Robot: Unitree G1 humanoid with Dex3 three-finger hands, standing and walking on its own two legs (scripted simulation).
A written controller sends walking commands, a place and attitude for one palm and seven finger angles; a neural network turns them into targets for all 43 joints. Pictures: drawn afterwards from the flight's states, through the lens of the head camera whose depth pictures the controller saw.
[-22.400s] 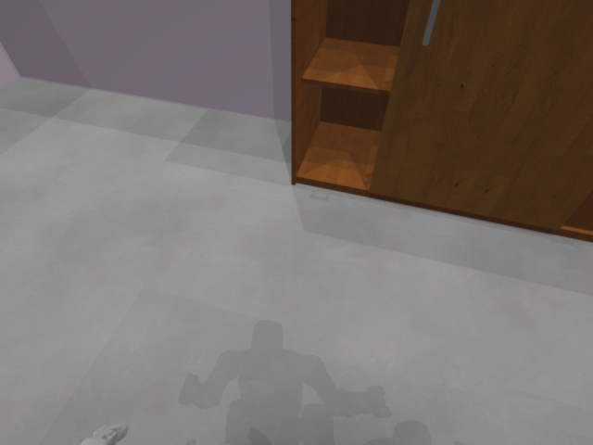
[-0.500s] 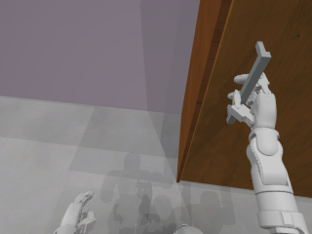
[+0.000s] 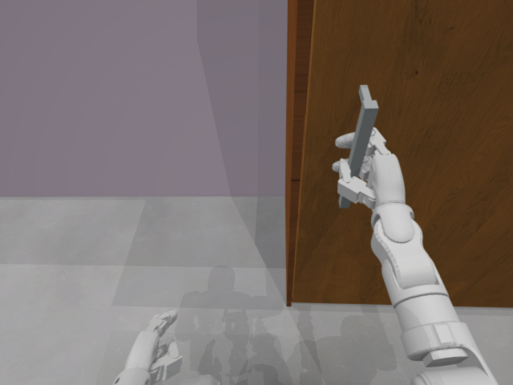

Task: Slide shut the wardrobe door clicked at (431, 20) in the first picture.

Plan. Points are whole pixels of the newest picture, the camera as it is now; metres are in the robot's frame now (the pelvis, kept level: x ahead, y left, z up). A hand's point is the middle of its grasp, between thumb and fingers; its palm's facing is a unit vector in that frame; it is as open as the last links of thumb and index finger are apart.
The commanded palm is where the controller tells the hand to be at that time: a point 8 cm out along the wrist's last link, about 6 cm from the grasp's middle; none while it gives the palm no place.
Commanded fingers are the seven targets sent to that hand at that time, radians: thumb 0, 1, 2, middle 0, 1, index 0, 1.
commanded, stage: stop walking and hold the door there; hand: right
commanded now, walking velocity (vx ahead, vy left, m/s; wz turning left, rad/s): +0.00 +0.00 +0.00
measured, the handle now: (353, 154) +0.44 -0.17 +0.10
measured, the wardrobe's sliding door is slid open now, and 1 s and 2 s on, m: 0.00 0.00 0.00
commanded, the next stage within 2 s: loosen the grip on the handle in 0.60 s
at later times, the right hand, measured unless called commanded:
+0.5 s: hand (336, 181) +0.39 -0.14 +0.09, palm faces +0.28 +0.94 -0.18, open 6.0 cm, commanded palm +0.36 -0.16 +0.09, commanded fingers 0.00 -0.90 -0.90 0.45 1.40 0.45 1.40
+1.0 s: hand (340, 184) +0.40 -0.15 +0.07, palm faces +0.28 +0.94 -0.21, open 10.1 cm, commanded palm +0.36 -0.18 +0.09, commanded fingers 0.00 0.55 -0.20 0.37 1.30 0.37 1.30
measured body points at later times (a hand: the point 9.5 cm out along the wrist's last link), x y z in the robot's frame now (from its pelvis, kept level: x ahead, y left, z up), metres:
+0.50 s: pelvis +0.03 +0.06 -0.02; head +0.04 +0.08 +0.43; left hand +0.17 +0.32 -0.13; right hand +0.37 -0.19 +0.10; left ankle +0.00 +0.16 -0.76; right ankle +0.06 -0.07 -0.75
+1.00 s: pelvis +0.02 +0.04 -0.03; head +0.03 +0.04 +0.42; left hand +0.15 +0.29 -0.13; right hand +0.38 -0.20 +0.09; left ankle +0.00 +0.16 -0.76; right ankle +0.06 -0.07 -0.76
